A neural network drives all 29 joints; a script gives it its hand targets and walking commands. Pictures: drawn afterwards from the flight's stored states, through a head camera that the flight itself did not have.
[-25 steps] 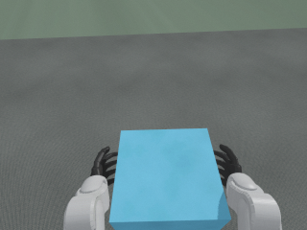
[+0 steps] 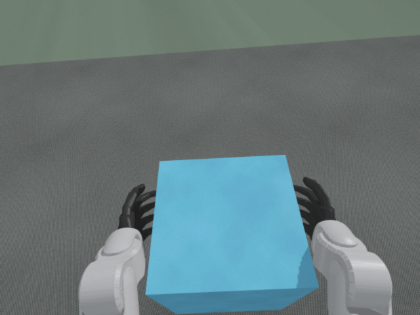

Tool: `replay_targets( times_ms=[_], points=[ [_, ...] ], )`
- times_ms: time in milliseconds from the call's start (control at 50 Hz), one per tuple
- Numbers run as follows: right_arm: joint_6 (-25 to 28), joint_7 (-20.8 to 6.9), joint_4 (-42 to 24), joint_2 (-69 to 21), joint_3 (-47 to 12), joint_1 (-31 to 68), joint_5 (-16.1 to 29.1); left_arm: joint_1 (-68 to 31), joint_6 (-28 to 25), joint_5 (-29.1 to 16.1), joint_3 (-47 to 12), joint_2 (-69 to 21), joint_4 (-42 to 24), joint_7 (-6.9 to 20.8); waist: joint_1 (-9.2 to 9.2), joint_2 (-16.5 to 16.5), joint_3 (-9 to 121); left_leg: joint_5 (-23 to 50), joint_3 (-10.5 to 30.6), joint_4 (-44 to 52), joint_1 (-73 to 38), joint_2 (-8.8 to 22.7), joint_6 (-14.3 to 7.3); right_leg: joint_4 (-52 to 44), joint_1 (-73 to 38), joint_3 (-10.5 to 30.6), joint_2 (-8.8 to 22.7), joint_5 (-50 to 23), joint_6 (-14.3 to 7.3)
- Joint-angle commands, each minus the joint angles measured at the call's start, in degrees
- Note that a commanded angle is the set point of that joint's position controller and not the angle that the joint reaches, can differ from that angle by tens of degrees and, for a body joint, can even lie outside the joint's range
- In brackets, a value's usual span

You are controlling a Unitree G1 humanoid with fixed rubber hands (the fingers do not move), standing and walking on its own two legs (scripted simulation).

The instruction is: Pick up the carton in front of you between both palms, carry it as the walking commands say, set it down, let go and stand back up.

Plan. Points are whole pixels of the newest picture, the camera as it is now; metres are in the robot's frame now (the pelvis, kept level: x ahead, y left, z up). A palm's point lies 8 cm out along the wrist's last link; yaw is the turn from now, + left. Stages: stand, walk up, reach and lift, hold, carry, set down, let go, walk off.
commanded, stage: carry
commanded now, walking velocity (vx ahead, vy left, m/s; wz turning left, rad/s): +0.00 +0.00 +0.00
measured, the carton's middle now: (225, 242) +0.26 +0.00 +0.02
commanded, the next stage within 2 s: none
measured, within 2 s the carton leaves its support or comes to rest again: neither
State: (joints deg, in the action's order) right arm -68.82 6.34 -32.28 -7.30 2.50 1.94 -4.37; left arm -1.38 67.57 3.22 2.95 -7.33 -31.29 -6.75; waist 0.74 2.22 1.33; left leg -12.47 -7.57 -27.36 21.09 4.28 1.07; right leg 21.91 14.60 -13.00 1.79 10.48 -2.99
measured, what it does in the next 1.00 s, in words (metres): walks ahead: left foot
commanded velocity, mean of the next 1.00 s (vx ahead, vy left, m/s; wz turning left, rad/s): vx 0.00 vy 0.00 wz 0.00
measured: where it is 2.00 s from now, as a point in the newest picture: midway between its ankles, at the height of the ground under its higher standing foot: outside the picture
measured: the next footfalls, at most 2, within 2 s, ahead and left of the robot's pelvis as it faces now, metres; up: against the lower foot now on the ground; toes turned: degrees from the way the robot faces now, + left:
left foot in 0.02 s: +0.12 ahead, +0.13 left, +0.00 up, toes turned -17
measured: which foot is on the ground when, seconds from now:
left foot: up 0.00-0.00, down 0.02-1.00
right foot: down 0.00-1.00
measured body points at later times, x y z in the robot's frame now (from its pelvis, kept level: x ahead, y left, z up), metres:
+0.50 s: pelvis +0.12 +0.02 +0.00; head +0.12 +0.02 +0.45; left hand +0.39 +0.16 +0.08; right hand +0.38 -0.14 +0.08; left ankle +0.08 +0.13 -0.73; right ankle +0.02 -0.09 -0.73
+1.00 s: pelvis +0.11 +0.01 -0.01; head +0.11 +0.01 +0.44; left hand +0.40 +0.15 +0.02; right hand +0.39 -0.15 +0.02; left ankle +0.08 +0.12 -0.74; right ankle +0.01 -0.08 -0.74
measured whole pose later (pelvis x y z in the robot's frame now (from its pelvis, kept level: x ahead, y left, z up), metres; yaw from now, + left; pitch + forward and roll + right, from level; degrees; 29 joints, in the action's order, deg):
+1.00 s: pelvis +0.11 +0.01 -0.01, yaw -3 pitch +4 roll +1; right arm -47.6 1.7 -1.5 -7.3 5.4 6.1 -10.8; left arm -5.7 47.6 11.2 5.8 -7.3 -1.7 -1.7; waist 0.3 -0.9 5.2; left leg -18.3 -11.0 -29.2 14.4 4.0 0.6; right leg 28.3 9.1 -10.7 4.1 22.4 0.7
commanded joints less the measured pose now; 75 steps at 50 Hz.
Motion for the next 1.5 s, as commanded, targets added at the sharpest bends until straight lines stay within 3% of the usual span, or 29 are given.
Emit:
replay_targets(
  times_ms=[0, 20, 60, 100, 160, 280, 360, 460, 500, 520, 580, 600, 620, 660, 700, 720, 740, 780, 840, 880, 1000, 1120, 1260, 1340, 1480],
  points=[
    [-1.0, -9.9, -2.0, -46.0, -38.6, 21.1, 18.5, -20.6, 1.8, -17.7, -37.6, -45.6, -2.3, 11.2, -0.07, -2.3, 17.8, 22.3, 3.5, 4.0, -14.1, 7.5, -0.3, 0.9, -4.7, 4.3, 8.8, -6.4, 2.6],
    [-1.5, -9.9, -1.1, -44.9, -38.0, 21.4, 18.5, -21.0, 2.3, -17.1, -37.2, -44.8, -1.4, 11.0, 0.10, -1.0, 16.7, 23.8, 3.9, 3.7, -12.2, 8.7, -0.3, 0.3, -4.6, 4.9, 8.1, -1.8, 3.0],
    [-2.0, -10.2, 2.4, -45.3, -36.8, 20.8, 17.9, -22.8, 3.2, -17.1, -37.4, -44.9, -0.2, 10.7, -0.27, 0.0, 14.2, 22.7, 3.5, 2.0, -10.2, 7.7, -0.6, 1.1, -5.7, 6.1, 8.2, -11.7, 3.2],
    [-2.0, -10.3, 4.7, -45.5, -35.5, 20.3, 17.5, -24.1, 3.3, -17.1, -37.5, -45.0, 0.9, 10.6, -0.42, 1.1, 13.9, 30.4, 3.5, 1.6, -10.8, 7.1, -1.1, 4.7, -6.7, 5.9, 8.6, -17.8, 3.8],
    [-1.6, -10.2, 5.0, -46.4, -35.2, 21.5, 18.1, -24.9, 3.2, -17.6, -38.1, -46.3, 1.4, 10.3, -0.43, 2.2, 16.4, 40.2, 3.2, -0.7, -14.1, 6.9, -1.6, 6.0, -6.3, 6.0, 7.6, -21.5, 4.6],
    [-0.4, -10.3, 1.1, -50.5, -37.8, 24.2, 19.9, -24.9, 1.9, -18.7, -38.9, -50.6, 0.4, 10.5, -0.50, 0.3, 21.8, 50.8, 3.0, -3.5, -19.0, 6.7, -2.8, 7.8, -6.7, 5.2, 5.9, -22.1, 5.2],
    [0.1, -10.3, 0.2, -50.9, -38.8, 23.2, 19.6, -23.2, 1.2, -18.4, -39.0, -51.0, 0.1, 10.8, -0.68, -1.0, 21.8, 48.0, 2.0, -4.6, -18.6, 5.3, -2.6, 5.9, -8.2, 4.9, 5.3, -26.1, 5.4],
    [1.6, -11.4, 4.6, -48.3, -38.4, 21.0, 17.2, -21.2, -0.5, -15.9, -38.2, -48.3, 4.0, 12.0, -0.64, -4.8, 18.9, 34.9, -1.1, -2.9, -12.3, 2.0, -0.6, 7.7, -12.9, 4.4, 6.1, -39.7, 5.3],
    [3.1, -12.1, 6.7, -47.0, -37.9, 21.9, 16.1, -22.1, -2.0, -14.9, -37.7, -47.2, 5.8, 12.6, -0.60, -5.0, 17.1, 32.6, -1.8, 0.0, -13.0, 1.4, -0.2, 8.1, -11.6, 4.0, 6.0, -38.5, 5.1],
    [3.9, -12.3, 7.9, -46.3, -37.4, 22.6, 15.5, -23.0, -2.9, -14.4, -37.3, -46.5, 6.8, 12.9, -0.60, -4.0, 16.6, 34.8, -1.5, 0.7, -14.9, 1.6, -0.3, 8.3, -9.6, 3.7, 5.7, -35.3, 5.2],
    [6.7, -13.0, 11.7, -45.0, -35.7, 23.2, 14.0, -24.3, -5.7, -13.1, -36.1, -44.9, 9.9, 13.4, -0.60, 1.6, 15.9, 50.1, 0.9, -1.2, -23.1, 4.3, -1.8, 4.7, -1.9, 3.2, 4.1, -17.2, 5.5],
    [7.6, -13.1, 12.6, -44.8, -35.3, 23.0, 13.7, -24.4, -6.6, -12.7, -35.8, -44.6, 10.7, 13.5, -0.63, 2.4, 15.9, 51.7, 1.3, -2.1, -24.0, 4.9, -2.3, 2.0, -1.4, 3.5, 3.8, -14.5, 5.4],
    [8.5, -13.2, 13.4, -44.6, -35.0, 22.9, 13.3, -24.5, -7.4, -12.4, -35.6, -44.5, 11.4, 13.6, -0.74, 2.2, 16.1, 50.3, 1.4, -2.7, -23.3, 5.0, -2.5, 0.3, -2.9, 3.7, 3.9, -16.3, 5.3],
    [10.1, -13.1, 14.7, -43.9, -34.3, 22.1, 12.6, -24.1, -9.1, -11.6, -35.1, -43.4, 12.1, 13.6, -0.77, -0.8, 17.1, 42.7, 0.4, -4.1, -17.1, 4.0, -2.3, 1.0, -10.4, 4.2, 5.0, -30.1, 5.0],
    [11.9, -13.1, 15.9, -43.3, -33.8, 22.1, 11.7, -23.0, -10.8, -10.3, -33.7, -42.6, 14.6, 13.8, -0.58, -6.1, 18.1, 29.3, -1.7, -5.1, -9.4, 2.2, -1.1, 5.6, -17.9, 5.0, 7.6, -47.5, 4.2],
    [12.9, -13.1, 16.5, -43.1, -33.6, 22.2, 11.2, -22.5, -11.7, -9.7, -33.2, -42.6, 15.7, 13.9, -0.53, -8.1, 18.2, 21.7, -2.4, -3.1, -7.5, 1.3, -0.6, 6.4, -19.6, 5.2, 8.9, -52.5, 3.4],
    [14.1, -13.1, 17.1, -43.0, -33.2, 22.7, 10.5, -22.5, -12.8, -9.0, -32.6, -42.8, 16.6, 14.0, -0.50, -8.6, 18.1, 17.1, -2.5, -0.8, -7.9, 1.0, -0.6, 6.7, -19.2, 5.4, 9.7, -53.0, 2.9],
    [16.4, -13.3, 17.9, -42.9, -32.3, 24.0, 9.4, -23.3, -15.3, -7.9, -31.6, -42.9, 17.3, 14.2, -0.37, -7.5, 17.7, 20.4, -1.8, 1.0, -12.7, 1.7, -0.8, 6.7, -14.2, 5.2, 9.3, -45.2, 2.9],
    [19.9, -13.4, 21.0, -41.3, -29.8, 25.3, 7.7, -25.1, -18.8, -6.2, -29.7, -41.4, 19.6, 14.1, -0.25, -2.6, 18.6, 37.2, 0.4, -2.6, -18.7, 4.7, -1.6, 6.9, -8.1, 4.8, 7.5, -29.8, 3.6],
    [22.1, -13.2, 23.9, -39.3, -27.2, 24.6, 6.0, -25.3, -21.1, -4.6, -27.7, -39.4, 22.5, 13.8, -0.36, -0.8, 19.7, 40.4, 1.1, -3.5, -19.0, 5.9, -2.1, 6.7, -7.8, 5.4, 7.2, -25.0, 3.6],
    [29.8, -13.4, 34.2, -38.2, -20.5, 27.1, 1.9, -28.9, -28.7, -0.9, -21.8, -38.1, 32.7, 14.0, -0.60, -3.4, 18.8, 24.8, 0.6, -3.7, -13.3, 5.2, -1.9, 6.8, -10.3, 5.9, 8.5, -27.8, 3.1],
    [35.3, -15.1, 38.3, -43.8, -22.6, 33.9, 2.8, -34.2, -34.1, -1.4, -22.7, -44.2, 37.8, 15.5, -0.57, -2.3, 17.8, 22.4, 1.4, -2.3, -13.0, 5.6, -1.8, 5.7, -8.8, 5.9, 7.8, -18.6, 2.7],
    [31.5, -16.7, 36.3, -49.3, -26.9, 32.7, 4.9, -33.3, -30.2, -3.6, -26.7, -49.6, 34.9, 16.9, -0.71, -2.2, 17.7, 17.2, 2.0, -1.0, -12.6, 5.7, -1.8, 4.4, -7.2, 6.5, 8.0, -12.2, 2.5],
    [28.8, -16.9, 36.4, -48.5, -25.2, 31.8, 4.4, -32.9, -27.6, -3.3, -25.5, -48.7, 34.9, 17.1, -0.87, -2.1, 16.3, 15.1, 2.3, -0.2, -11.5, 5.8, -1.7, 3.6, -5.7, 6.8, 8.1, -9.4, 2.4],
    [29.0, -17.5, 38.0, -50.3, -24.1, 33.7, 4.2, -35.0, -27.8, -3.3, -24.5, -50.4, 36.9, 18.1, -0.87, -2.3, 14.3, 11.6, 2.9, 1.3, -9.9, 5.7, -1.7, 2.0, -3.8, 7.4, 8.1, -4.8, 2.2]
  ],
)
